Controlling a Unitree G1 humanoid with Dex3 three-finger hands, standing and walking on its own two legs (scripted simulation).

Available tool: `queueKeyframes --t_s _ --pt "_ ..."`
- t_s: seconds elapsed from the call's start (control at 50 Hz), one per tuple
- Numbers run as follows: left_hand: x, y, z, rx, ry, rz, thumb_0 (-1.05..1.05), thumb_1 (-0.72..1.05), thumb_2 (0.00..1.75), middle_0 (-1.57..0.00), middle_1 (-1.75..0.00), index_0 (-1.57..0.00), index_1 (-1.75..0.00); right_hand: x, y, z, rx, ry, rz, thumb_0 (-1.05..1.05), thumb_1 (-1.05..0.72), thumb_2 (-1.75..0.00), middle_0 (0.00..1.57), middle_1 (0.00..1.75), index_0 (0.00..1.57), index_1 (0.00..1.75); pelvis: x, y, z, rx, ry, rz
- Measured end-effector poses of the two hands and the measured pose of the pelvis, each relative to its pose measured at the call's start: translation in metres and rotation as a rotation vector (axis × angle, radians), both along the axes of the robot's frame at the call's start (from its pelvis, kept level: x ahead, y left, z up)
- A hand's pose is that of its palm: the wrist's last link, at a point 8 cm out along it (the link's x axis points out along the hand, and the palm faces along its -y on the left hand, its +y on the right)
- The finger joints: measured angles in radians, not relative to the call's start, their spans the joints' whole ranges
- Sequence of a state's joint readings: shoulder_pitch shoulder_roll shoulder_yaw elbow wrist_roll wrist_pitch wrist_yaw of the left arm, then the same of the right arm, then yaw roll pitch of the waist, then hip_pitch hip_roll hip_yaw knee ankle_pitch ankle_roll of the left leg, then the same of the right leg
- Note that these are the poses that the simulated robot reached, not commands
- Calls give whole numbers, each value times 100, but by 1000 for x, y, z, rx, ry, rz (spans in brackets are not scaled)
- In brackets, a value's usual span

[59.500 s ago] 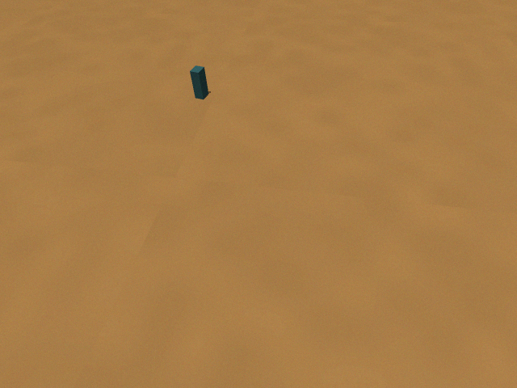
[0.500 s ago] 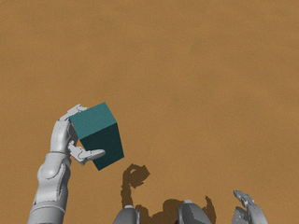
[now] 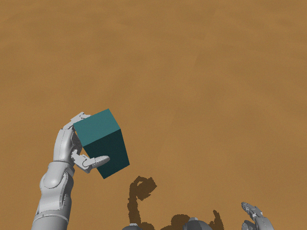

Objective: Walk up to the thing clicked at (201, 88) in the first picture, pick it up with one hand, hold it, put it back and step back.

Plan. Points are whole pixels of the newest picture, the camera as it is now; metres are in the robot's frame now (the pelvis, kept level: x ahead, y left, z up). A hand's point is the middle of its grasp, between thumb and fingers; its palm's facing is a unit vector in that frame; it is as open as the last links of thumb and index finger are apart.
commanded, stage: hold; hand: left
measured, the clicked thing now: (105, 147) +0.34 +0.15 +0.01
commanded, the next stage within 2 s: crouch in 0.42 s
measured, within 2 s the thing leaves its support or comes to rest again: neither
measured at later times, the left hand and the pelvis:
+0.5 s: hand (93, 144) +0.32 +0.17 +0.06, palm faces -0.05 -1.00 -0.02, open 11.1 cm; pelvis -0.01 -0.01 +0.01, yaw +0 degrees
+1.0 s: hand (107, 154) +0.35 +0.17 -0.07, palm faces -0.02 -1.00 -0.01, open 11.1 cm; pelvis -0.03 +0.00 -0.07, yaw +0 degrees
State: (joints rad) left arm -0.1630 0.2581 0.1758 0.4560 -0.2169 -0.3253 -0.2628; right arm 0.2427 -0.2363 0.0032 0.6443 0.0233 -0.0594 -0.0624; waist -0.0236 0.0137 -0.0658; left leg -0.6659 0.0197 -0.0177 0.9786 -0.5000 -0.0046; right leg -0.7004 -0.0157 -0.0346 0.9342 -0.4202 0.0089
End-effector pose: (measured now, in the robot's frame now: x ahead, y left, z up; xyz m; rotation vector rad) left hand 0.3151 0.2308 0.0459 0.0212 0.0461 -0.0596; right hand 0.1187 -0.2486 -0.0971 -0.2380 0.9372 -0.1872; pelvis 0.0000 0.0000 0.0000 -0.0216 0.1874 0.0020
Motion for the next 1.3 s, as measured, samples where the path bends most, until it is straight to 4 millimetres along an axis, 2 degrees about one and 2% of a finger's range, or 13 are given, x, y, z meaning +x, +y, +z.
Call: queueKeyframes --t_s 0.26,0.56,0.68,0.8,0.9,0.98,1.1,1.2,1.3 --pt "-6 -6 12 -6 -11 0 -1 -52 100 -68 -102 -69 -103 2 -6 11 -8 -30 -6 1 -90 -90 21 29 20 30 -2 -4 8 5 -38 -2" --pt "-15 -9 23 -4 -23 6 -1 -54 100 -69 -102 -70 -104 -3 -4 16 1 -47 -6 1 -90 -90 21 29 20 30 -8 -5 13 9 -73 -3" --pt "-16 -9 13 -7 4 9 -1 -52 100 -69 -100 -70 -102 -4 -4 17 -1 -52 -1 1 -88 -90 21 29 20 30 -11 -4 13 9 -65 -2" --pt "-13 -8 -23 -49 38 75 -1 -51 101 -69 -100 -70 -102 -10 -5 6 -12 -24 26 1 -87 -90 21 29 20 30 -18 -4 1 10 -14 -1" --pt "-3 -9 -66 -29 33 78 -1 -53 102 -69 -102 -70 -103 -19 -8 -21 -30 29 58 1 -87 -90 21 29 20 30 -25 -3 -23 8 74 4" --pt "12 -10 -106 -13 -1 43 -1 -56 102 -70 -103 -71 -105 -27 -12 -58 -44 66 77 1 -88 -90 21 29 20 30 -30 -2 -59 2 170 7" --pt "34 -10 -172 -17 -32 58 -1 -61 103 -71 -105 -73 -106 -41 -15 -125 -43 144 98 1 -88 -90 21 29 20 30 -37 -1 -119 -2 285 3" --pt "43 -11 -224 -1 -8 65 -1 -61 104 -72 -104 -73 -105 -55 -11 -179 -14 224 107 1 -89 -90 21 29 20 30 -44 -1 -161 0 349 3" --pt "49 -6 -266 4 -8 91 -1 -57 104 -71 -102 -73 -103 -71 -8 -223 5 284 119 0 -89 -90 21 29 20 30 -54 -3 -198 2 388 6"
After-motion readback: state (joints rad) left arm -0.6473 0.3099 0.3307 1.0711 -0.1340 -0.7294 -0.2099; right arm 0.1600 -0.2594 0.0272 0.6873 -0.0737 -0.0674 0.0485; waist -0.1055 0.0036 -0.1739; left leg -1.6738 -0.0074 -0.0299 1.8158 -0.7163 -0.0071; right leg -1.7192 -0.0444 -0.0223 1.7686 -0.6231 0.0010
